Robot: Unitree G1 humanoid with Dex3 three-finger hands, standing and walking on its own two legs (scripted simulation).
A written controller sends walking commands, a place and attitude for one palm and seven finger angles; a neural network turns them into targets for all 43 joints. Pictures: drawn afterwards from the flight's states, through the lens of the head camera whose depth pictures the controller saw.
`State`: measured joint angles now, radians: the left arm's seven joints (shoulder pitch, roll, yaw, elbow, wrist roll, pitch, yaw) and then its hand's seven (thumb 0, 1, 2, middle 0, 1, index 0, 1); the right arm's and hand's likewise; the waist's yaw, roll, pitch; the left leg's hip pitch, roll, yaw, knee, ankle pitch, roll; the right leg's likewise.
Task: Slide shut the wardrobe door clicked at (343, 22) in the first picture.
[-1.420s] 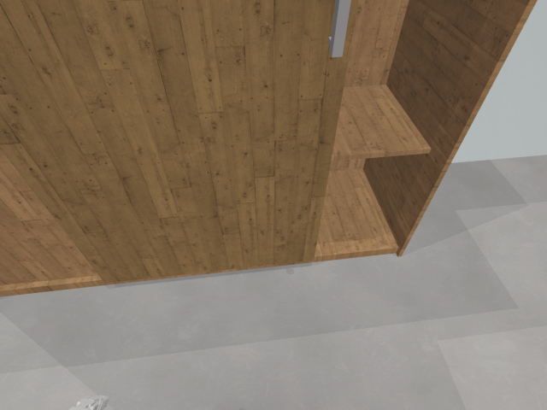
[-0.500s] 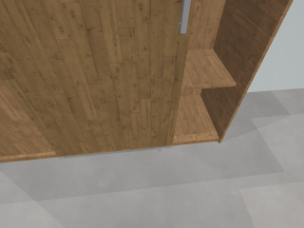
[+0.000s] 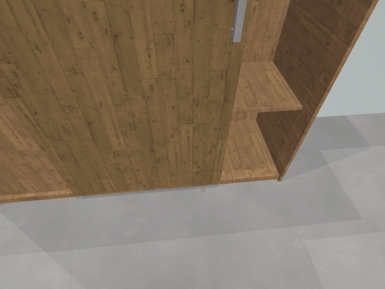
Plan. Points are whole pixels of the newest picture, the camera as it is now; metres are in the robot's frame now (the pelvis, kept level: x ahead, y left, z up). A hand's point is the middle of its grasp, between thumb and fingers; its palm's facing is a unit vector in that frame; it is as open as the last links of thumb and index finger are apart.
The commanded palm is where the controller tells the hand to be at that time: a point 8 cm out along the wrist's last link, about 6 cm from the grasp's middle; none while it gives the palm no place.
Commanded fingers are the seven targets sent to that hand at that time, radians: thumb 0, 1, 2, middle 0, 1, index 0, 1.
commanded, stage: look at it before walking up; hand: left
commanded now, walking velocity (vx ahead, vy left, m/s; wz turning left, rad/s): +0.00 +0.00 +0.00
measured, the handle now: (238, 6) +0.79 -0.08 +0.25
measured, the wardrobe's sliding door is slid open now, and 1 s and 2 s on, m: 0.38 0.38 0.38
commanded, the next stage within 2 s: walk to a spot facing it in 0.02 s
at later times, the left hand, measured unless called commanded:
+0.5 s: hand out of the picture +0.06 +0.19 -0.18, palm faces -0.14 -0.95 -0.28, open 7.4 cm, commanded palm none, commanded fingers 0.00 0.90 0.90 -0.20 -0.30 -0.20 -0.30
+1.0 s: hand out of the picture +0.09 +0.19 -0.17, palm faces -0.33 -0.91 -0.25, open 7.4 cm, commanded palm none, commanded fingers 0.00 0.90 0.90 -0.20 -0.30 -0.20 -0.30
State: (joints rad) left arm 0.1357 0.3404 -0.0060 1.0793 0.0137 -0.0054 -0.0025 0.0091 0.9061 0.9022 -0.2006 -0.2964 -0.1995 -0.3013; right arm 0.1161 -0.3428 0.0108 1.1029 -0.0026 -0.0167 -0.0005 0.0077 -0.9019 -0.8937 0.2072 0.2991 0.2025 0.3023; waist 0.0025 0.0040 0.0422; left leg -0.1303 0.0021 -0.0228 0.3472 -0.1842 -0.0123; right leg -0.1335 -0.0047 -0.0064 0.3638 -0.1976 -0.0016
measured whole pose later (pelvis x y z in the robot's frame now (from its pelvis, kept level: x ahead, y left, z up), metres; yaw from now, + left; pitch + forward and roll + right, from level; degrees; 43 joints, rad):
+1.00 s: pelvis -0.03 +0.01 -0.01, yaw -25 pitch +2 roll +1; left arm 0.27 0.24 0.07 0.90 0.03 0.05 0.00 0.01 0.91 0.90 -0.20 -0.30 -0.20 -0.30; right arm 0.12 -0.24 -0.06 0.90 0.00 0.03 -0.03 0.01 -0.91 -0.89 0.20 0.30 0.20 0.30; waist 0.05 -0.03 0.03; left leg -0.33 0.00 -0.04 0.70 -0.40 -0.04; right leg -0.34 0.13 0.21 0.45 -0.12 -0.03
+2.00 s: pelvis +0.01 +0.01 -0.01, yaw -62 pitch +0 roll -2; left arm 0.30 0.25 0.10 0.96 0.04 0.06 -0.04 0.01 0.91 0.90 -0.20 -0.30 -0.20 -0.30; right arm 0.28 -0.20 -0.02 0.88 -0.02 -0.05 -0.01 0.01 -0.90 -0.89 0.20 0.30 0.20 0.30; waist 0.01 -0.05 -0.01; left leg -0.22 0.06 0.15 0.55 -0.33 0.03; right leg -0.45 0.03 0.04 1.00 -0.39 0.01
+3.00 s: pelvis +0.12 -0.35 -0.02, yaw -91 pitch +1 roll -2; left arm 0.40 0.19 0.06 1.00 0.02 -0.04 0.02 0.01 0.91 0.90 -0.20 -0.30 -0.20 -0.30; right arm 0.04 -0.19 -0.02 0.88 -0.01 -0.03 0.00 0.01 -0.91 -0.89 0.20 0.30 0.20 0.30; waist 0.07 0.00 0.04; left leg -0.42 0.04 0.07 0.60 -0.14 -0.04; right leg -0.10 0.09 0.07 0.50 -0.39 -0.04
